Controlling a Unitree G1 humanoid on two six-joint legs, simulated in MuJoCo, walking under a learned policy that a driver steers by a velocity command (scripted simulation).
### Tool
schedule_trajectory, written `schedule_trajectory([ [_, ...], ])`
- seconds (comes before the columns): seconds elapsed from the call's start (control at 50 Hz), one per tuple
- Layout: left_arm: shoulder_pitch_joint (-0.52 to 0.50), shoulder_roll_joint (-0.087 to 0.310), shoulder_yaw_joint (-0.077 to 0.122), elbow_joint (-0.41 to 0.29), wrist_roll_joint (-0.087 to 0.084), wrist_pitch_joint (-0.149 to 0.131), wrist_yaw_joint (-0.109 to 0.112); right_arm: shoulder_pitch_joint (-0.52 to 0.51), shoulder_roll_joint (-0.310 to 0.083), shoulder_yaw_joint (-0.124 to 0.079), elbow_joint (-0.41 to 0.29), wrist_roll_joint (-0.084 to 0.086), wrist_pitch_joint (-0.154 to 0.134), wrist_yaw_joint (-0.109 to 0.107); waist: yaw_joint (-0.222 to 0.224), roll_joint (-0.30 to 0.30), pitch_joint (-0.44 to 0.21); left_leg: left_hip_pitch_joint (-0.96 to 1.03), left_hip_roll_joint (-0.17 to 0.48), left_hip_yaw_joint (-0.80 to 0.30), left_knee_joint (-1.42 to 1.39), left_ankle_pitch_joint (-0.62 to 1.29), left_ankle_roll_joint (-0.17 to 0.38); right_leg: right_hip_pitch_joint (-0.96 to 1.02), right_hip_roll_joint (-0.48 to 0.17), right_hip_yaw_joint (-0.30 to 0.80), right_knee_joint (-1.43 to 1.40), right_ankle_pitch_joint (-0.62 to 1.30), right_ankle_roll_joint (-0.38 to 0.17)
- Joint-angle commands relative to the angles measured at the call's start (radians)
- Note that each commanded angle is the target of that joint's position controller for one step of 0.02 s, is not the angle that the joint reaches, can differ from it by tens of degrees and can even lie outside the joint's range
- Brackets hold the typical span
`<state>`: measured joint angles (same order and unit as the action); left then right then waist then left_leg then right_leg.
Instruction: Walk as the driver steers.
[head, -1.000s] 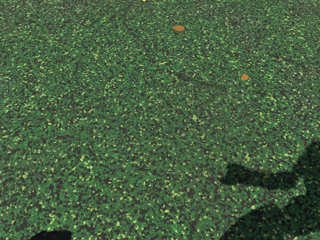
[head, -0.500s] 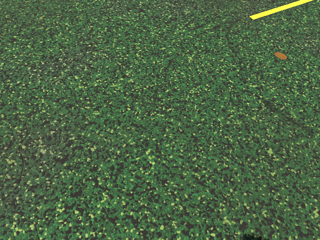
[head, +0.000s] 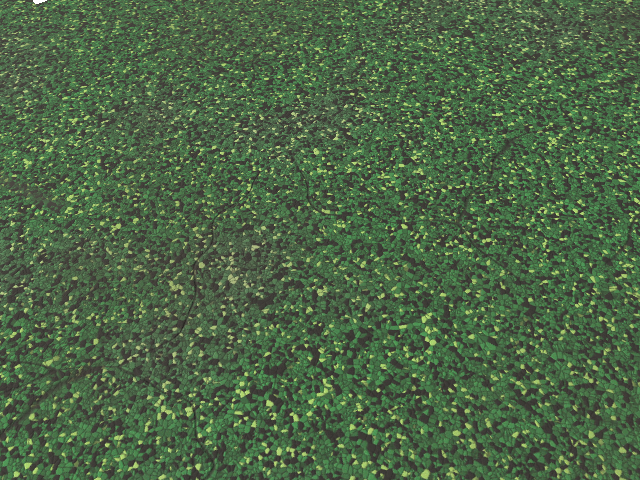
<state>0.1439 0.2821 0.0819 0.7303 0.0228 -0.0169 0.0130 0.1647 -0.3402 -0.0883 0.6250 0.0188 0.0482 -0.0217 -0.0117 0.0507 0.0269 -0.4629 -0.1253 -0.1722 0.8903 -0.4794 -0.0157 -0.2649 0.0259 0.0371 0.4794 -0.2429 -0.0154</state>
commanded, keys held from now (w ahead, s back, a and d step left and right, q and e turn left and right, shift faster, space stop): q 0.30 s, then no key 0.16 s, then w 0.54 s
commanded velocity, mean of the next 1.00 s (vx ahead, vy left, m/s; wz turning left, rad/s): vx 0.16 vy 0.00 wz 0.31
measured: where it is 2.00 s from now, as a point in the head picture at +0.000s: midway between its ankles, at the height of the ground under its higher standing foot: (266, 443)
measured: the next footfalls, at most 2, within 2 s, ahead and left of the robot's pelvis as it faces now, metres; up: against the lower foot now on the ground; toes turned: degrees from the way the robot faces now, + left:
left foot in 0.34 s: +0.01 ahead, +0.15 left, +0.00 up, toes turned +14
right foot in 0.88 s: +0.17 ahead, -0.05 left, +0.00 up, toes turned +15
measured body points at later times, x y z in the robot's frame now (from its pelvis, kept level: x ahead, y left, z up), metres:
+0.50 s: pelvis -0.02 +0.05 +0.00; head +0.01 +0.09 +0.45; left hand +0.04 +0.37 -0.12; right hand +0.21 -0.17 -0.07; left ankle -0.03 +0.14 -0.74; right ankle -0.01 -0.10 -0.66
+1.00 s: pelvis +0.11 +0.03 +0.00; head +0.13 +0.01 +0.45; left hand +0.14 +0.33 -0.09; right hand +0.28 -0.21 -0.12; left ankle +0.02 +0.15 -0.66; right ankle +0.13 -0.06 -0.74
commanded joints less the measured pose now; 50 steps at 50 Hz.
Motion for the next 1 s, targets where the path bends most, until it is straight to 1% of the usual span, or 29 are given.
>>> schedule_trajectory([
  [0.02, -0.094, 0.114, 0.023, -0.098, -0.013, -0.009, 0.015, 0.077, -0.152, -0.061, -0.031, -0.002, 0.001, -0.005, -0.031, -0.176, -0.056, -0.151, 0.070, 0.023, 0.327, 0.008, -0.059, 0.124, -0.293, 0.216, -0.151, 0.314, -0.179],
  [0.04, -0.089, 0.112, 0.018, -0.097, -0.019, -0.005, 0.020, 0.073, -0.124, -0.054, -0.033, 0.001, 0.008, -0.002, -0.020, -0.180, -0.044, -0.167, 0.076, 0.037, 0.352, 0.038, -0.074, 0.127, -0.280, 0.173, -0.149, 0.353, -0.181],
  [0.08, -0.049, 0.123, 0.020, -0.090, -0.011, 0.006, 0.028, 0.027, -0.089, -0.040, -0.061, 0.010, 0.009, 0.004, 0.010, -0.197, -0.043, -0.177, 0.093, 0.092, 0.287, 0.079, -0.090, 0.159, -0.258, 0.106, -0.156, 0.382, -0.192],
  [0.14, -0.002, 0.157, 0.031, -0.081, -0.007, 0.019, 0.032, -0.032, -0.064, -0.026, -0.098, 0.006, 0.005, 0.011, 0.053, -0.219, -0.073, -0.164, 0.137, 0.124, 0.133, 0.076, -0.103, 0.247, -0.294, 0.085, -0.150, 0.401, -0.213],
  [0.2, -0.024, 0.196, 0.045, -0.085, -0.015, 0.025, 0.020, -0.034, -0.051, -0.014, -0.113, 0.000, 0.005, 0.024, 0.054, -0.233, -0.090, -0.033, 0.159, 0.178, -0.020, 0.068, -0.085, 0.201, -0.314, 0.032, -0.146, 0.421, -0.211],
  [0.24, -0.026, 0.208, 0.049, -0.082, -0.025, 0.025, 0.010, -0.019, -0.065, -0.019, -0.115, 0.003, 0.009, 0.030, 0.050, -0.242, -0.091, 0.030, 0.152, 0.210, -0.105, 0.081, -0.066, 0.184, -0.326, 0.014, -0.133, 0.424, -0.203],
  [0.28, -0.030, 0.214, 0.051, -0.076, -0.042, 0.022, 0.004, 0.006, -0.071, -0.025, -0.116, 0.005, 0.015, 0.037, 0.031, -0.239, -0.090, 0.090, 0.144, 0.228, -0.226, 0.132, -0.034, 0.180, -0.338, 0.002, -0.094, 0.406, -0.180],
  [0.3, -0.043, 0.212, 0.050, -0.074, -0.054, 0.020, 0.002, 0.040, -0.068, -0.029, -0.106, 0.004, 0.017, 0.040, 0.004, -0.228, -0.093, 0.156, 0.130, 0.246, -0.335, 0.212, -0.007, 0.159, -0.330, -0.022, -0.050, 0.382, -0.151],
  [0.32, -0.020, 0.186, 0.042, -0.059, -0.060, 0.017, 0.000, 0.080, -0.077, -0.036, -0.091, 0.000, 0.016, 0.036, -0.012, -0.194, -0.101, 0.268, 0.108, 0.237, -0.451, 0.305, 0.027, 0.099, -0.301, -0.054, 0.022, 0.320, -0.104],
  [0.34, 0.038, 0.136, 0.027, -0.041, -0.040, 0.013, -0.005, 0.115, -0.133, -0.053, -0.089, 0.000, 0.012, 0.025, -0.008, -0.035, -0.129, 0.443, 0.185, 0.100, -0.511, 0.566, 0.071, -0.043, -0.234, -0.137, 0.188, 0.142, -0.019],
  [0.36, 0.039, 0.057, -0.007, -0.082, 0.025, 0.010, -0.014, 0.113, -0.238, -0.064, -0.124, -0.012, 0.004, 0.008, 0.029, 0.290, -0.148, 0.583, 0.475, -0.259, -0.471, 1.014, 0.211, -0.330, -0.103, -0.185, 0.499, -0.444, 0.083],
  [0.38, -0.056, 0.124, 0.013, -0.098, -0.002, 0.011, 0.000, 0.139, -0.198, -0.050, -0.125, -0.048, -0.021, 0.022, -0.066, 0.195, -0.209, 0.462, 0.546, -0.308, -0.505, 0.942, 0.366, -0.358, -0.068, -0.035, 0.663, -0.475, 0.092],
  [0.4, -0.080, 0.159, 0.025, -0.095, -0.031, 0.020, 0.008, 0.109, -0.168, -0.037, -0.110, -0.051, -0.040, 0.028, -0.051, 0.118, -0.152, 0.416, 0.481, -0.212, -0.524, 0.829, 0.338, -0.363, -0.089, -0.009, 0.720, -0.405, 0.083],
  [0.42, -0.066, 0.157, 0.027, -0.081, -0.034, 0.026, 0.013, 0.056, -0.138, -0.028, -0.097, -0.036, -0.049, 0.026, -0.022, 0.094, -0.114, 0.384, 0.418, -0.145, -0.532, 0.718, 0.281, -0.365, -0.099, 0.001, 0.699, -0.325, 0.074],
  [0.44, -0.050, 0.157, 0.029, -0.060, -0.026, 0.032, 0.019, 0.016, -0.112, -0.017, -0.097, -0.024, -0.050, 0.021, -0.008, 0.072, -0.100, 0.369, 0.383, -0.107, -0.535, 0.670, 0.243, -0.352, -0.108, 0.008, 0.679, -0.261, 0.077],
  [0.46, -0.028, 0.156, 0.030, -0.051, -0.021, 0.037, 0.020, -0.017, -0.103, -0.008, -0.096, -0.019, -0.049, 0.016, 0.012, 0.080, -0.093, 0.329, 0.359, -0.072, -0.540, 0.704, 0.234, -0.310, -0.098, 0.000, 0.683, -0.197, 0.085],
  [0.5, 0.022, 0.144, 0.027, -0.032, -0.027, 0.031, 0.006, 0.024, -0.083, 0.000, -0.075, -0.018, -0.051, 0.007, 0.011, 0.095, -0.129, 0.353, 0.328, -0.063, -0.603, 0.397, 0.231, -0.291, -0.087, -0.026, 0.651, -0.093, 0.088],
  [0.54, -0.015, 0.137, 0.020, -0.041, -0.037, 0.020, -0.005, 0.065, -0.082, 0.002, -0.055, -0.016, -0.059, 0.004, -0.019, 0.115, -0.077, 0.379, 0.333, -0.127, -0.688, 0.051, 0.232, -0.345, -0.090, -0.028, 0.540, -0.047, 0.078],
  [0.56, -0.044, 0.137, 0.018, -0.050, -0.039, 0.012, -0.008, 0.071, -0.089, 0.001, -0.047, -0.020, -0.065, 0.003, -0.027, 0.120, -0.041, 0.385, 0.344, -0.155, -0.714, 0.000, 0.232, -0.363, -0.092, -0.021, 0.479, -0.041, 0.070],
  [0.64, -0.069, 0.120, 0.008, -0.050, -0.035, -0.025, -0.020, 0.091, -0.117, -0.009, -0.021, -0.017, -0.086, 0.003, -0.041, 0.085, -0.005, 0.406, 0.366, -0.159, -0.738, 0.033, 0.238, -0.344, -0.097, -0.014, 0.283, -0.014, 0.049],
  [0.78, -0.076, 0.106, -0.009, -0.056, -0.048, -0.060, -0.043, 0.124, -0.139, -0.014, 0.019, 0.002, -0.094, 0.029, -0.050, 0.061, 0.021, 0.309, 0.367, -0.142, -0.718, 0.014, 0.247, -0.204, -0.078, -0.049, 0.111, -0.020, 0.009],
  [0.82, -0.037, 0.103, -0.012, -0.045, -0.049, -0.070, -0.048, 0.115, -0.133, -0.011, 0.026, 0.007, -0.090, 0.034, -0.016, 0.045, 0.011, 0.260, 0.353, -0.121, -0.676, 0.020, 0.229, -0.093, -0.062, -0.070, 0.039, 0.033, -0.013],
  [0.86, 0.091, 0.119, -0.002, 0.000, -0.048, -0.074, -0.043, 0.114, -0.090, 0.005, 0.034, -0.002, -0.087, 0.036, 0.047, 0.026, -0.028, 0.163, 0.302, -0.074, -0.571, 0.052, 0.190, 0.115, -0.042, -0.079, -0.001, 0.035, -0.030],
  [0.88, 0.200, 0.159, 0.009, 0.021, -0.048, -0.077, -0.032, 0.095, -0.037, 0.024, 0.026, -0.012, -0.092, 0.037, 0.096, -0.030, -0.065, 0.063, 0.240, -0.004, -0.402, 0.094, 0.140, 0.261, -0.125, 0.034, -0.040, -0.014, -0.065],
  [0.9, 0.283, 0.274, 0.034, 0.027, -0.036, -0.075, -0.026, 0.093, 0.030, 0.043, -0.020, -0.021, -0.110, 0.036, 0.101, -0.280, -0.114, -0.177, 0.103, 0.158, -0.041, 0.025, 0.055, 0.438, -0.335, 0.388, -0.163, -0.192, -0.181],
  [0.92, 0.323, 0.274, 0.037, 0.032, -0.029, -0.078, -0.035, 0.064, -0.051, 0.023, -0.042, -0.001, -0.126, 0.027, 0.129, -0.298, -0.104, -0.339, 0.086, 0.113, 0.179, -0.112, 0.031, 0.436, -0.432, 0.652, -0.273, -0.402, -0.287],
  [0.94, 0.267, 0.211, 0.015, 0.020, -0.031, -0.083, -0.036, 0.063, -0.103, 0.006, -0.036, 0.016, -0.133, 0.028, 0.102, -0.219, -0.030, -0.409, 0.148, 0.071, 0.267, -0.036, 0.044, 0.399, -0.415, 0.602, -0.281, -0.461, -0.271],
  [0.96, 0.225, 0.171, 0.002, 0.007, -0.028, -0.084, -0.036, 0.060, -0.100, 0.006, -0.025, 0.016, -0.135, 0.031, 0.082, -0.195, 0.003, -0.419, 0.178, 0.085, 0.275, 0.056, 0.051, 0.362, -0.365, 0.504, -0.282, -0.402, -0.239],
  [1.0, 0.170, 0.139, -0.012, -0.006, -0.019, -0.081, -0.033, 0.044, -0.077, 0.006, -0.017, -0.006, -0.136, 0.035, 0.054, -0.154, 0.030, -0.377, 0.222, 0.092, 0.209, 0.190, 0.045, 0.281, -0.300, 0.358, -0.305, -0.184, -0.204],
])
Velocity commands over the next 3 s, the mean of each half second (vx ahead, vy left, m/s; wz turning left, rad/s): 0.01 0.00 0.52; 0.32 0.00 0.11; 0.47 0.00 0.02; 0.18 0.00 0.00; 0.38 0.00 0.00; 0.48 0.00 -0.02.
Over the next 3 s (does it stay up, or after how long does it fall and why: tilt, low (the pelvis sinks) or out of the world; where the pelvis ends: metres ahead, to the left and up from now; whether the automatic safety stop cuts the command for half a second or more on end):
stays up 0.96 0.28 -0.01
